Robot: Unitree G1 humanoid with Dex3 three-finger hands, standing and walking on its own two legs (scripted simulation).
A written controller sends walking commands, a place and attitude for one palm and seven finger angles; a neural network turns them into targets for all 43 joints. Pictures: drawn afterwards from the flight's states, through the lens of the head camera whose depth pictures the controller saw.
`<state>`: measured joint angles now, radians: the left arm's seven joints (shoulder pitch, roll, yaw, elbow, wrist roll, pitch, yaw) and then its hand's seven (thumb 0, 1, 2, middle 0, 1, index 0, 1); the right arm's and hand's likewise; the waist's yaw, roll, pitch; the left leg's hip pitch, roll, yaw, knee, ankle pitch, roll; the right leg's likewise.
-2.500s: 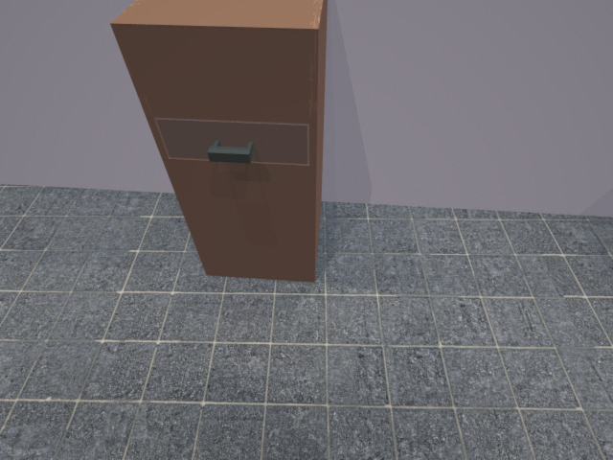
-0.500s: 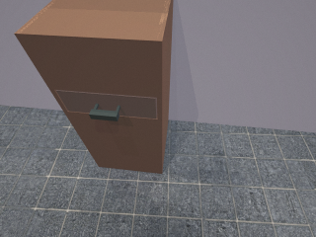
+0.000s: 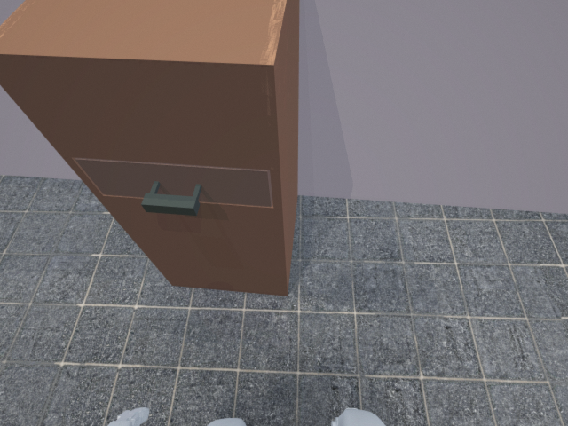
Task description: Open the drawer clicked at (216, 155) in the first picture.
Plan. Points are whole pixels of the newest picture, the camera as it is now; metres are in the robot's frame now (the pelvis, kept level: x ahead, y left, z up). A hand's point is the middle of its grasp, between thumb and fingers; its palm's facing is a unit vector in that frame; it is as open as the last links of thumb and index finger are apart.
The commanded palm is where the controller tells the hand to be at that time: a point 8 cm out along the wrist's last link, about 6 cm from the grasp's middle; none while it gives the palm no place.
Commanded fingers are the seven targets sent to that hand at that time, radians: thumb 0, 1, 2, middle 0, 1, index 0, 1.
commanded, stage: come to a stop and stand still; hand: left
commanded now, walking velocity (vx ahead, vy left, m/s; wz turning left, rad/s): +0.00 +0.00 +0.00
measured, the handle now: (174, 195) +0.52 +0.27 -0.11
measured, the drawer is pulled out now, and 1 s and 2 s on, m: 0.00 0.00 0.00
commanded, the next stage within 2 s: look again from close up in 0.62 s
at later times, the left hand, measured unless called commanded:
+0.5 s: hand out of the picture +0.03 +0.13 -0.17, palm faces +0.03 -0.98 -0.22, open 7.3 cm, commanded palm none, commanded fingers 0.00 0.90 0.90 -0.20 -0.30 -0.20 -0.30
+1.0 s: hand out of the picture +0.00 +0.14 -0.17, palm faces +0.02 -0.98 -0.21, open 7.4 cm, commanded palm none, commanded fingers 0.00 0.90 0.90 -0.20 -0.30 -0.20 -0.30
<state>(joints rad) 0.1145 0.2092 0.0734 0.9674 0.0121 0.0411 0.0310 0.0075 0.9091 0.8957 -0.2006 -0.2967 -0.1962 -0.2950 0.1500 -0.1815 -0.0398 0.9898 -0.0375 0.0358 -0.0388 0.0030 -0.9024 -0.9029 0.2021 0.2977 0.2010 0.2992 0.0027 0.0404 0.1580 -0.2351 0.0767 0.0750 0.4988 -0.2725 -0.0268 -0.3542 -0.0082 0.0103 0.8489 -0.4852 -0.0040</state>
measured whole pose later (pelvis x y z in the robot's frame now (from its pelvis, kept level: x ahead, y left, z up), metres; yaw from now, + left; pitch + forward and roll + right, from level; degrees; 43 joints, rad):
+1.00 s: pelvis +0.00 -0.03 +0.00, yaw -1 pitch -1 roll +0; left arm 0.32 0.13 0.00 1.09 0.02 -0.01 0.04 0.01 0.91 0.90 -0.20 -0.30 -0.20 -0.30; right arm 0.33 -0.15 0.00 1.06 -0.02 -0.02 -0.03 0.01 -0.92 -0.90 0.20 0.30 0.20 0.30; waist -0.01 0.03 -0.02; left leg -0.19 0.01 0.02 0.52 -0.31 0.00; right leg -0.20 0.02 -0.01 0.52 -0.31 -0.02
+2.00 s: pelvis -0.02 +0.02 +0.00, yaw -2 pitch +1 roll +1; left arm 0.19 0.18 0.05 0.98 0.03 0.05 0.04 0.01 0.91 0.90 -0.20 -0.30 -0.20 -0.30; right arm 0.22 -0.19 -0.02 0.96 -0.04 0.03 -0.02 0.01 -0.92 -0.90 0.20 0.30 0.20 0.30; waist 0.01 0.03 0.06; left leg -0.25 -0.08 0.12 0.48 -0.26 0.11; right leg -0.34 -0.06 -0.09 0.83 -0.50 0.00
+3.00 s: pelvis -0.01 +0.10 +0.00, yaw -1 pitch +0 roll +0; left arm 0.29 0.15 0.00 1.05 0.01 -0.01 0.04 0.01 0.92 0.90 -0.20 -0.30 -0.20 -0.30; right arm 0.32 -0.15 0.01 1.06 -0.03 0.00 -0.02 0.01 -0.92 -0.90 0.20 0.30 0.20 0.30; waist -0.02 0.04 0.01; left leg -0.20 0.03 0.05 0.54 -0.34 0.00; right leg -0.20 0.02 -0.07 0.53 -0.33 -0.05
